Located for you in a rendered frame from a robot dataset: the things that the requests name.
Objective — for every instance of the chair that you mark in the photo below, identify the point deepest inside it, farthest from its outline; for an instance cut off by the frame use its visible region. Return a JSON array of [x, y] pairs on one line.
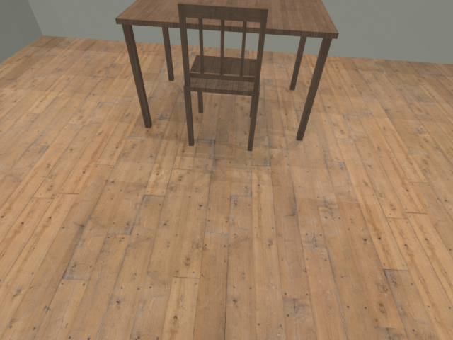
[[221, 75]]

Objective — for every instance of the table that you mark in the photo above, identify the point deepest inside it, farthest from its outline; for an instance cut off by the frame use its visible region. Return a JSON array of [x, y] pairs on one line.
[[305, 18]]

